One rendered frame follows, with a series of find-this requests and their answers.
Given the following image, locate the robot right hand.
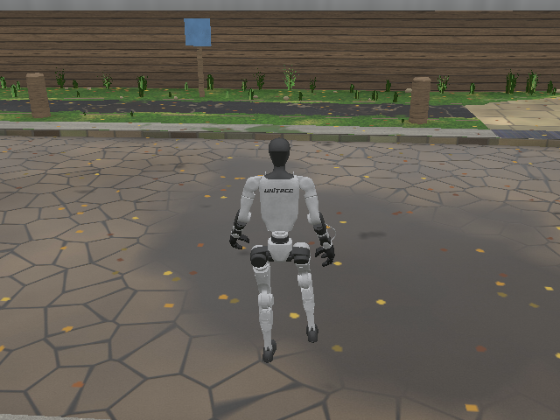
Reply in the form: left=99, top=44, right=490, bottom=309
left=315, top=245, right=335, bottom=267

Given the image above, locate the robot head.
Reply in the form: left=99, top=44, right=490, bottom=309
left=264, top=137, right=294, bottom=179

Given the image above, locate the robot left upper arm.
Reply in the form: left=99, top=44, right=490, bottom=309
left=237, top=176, right=262, bottom=223

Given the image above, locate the robot left forearm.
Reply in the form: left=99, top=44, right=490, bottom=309
left=231, top=209, right=247, bottom=238

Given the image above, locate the robot right forearm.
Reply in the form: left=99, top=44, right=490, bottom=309
left=313, top=212, right=333, bottom=249

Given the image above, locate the robot right upper arm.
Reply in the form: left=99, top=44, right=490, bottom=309
left=297, top=176, right=321, bottom=225

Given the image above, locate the robot left foot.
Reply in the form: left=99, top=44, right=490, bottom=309
left=262, top=339, right=277, bottom=363

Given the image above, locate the robot left hand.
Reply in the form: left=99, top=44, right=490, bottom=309
left=229, top=234, right=249, bottom=249

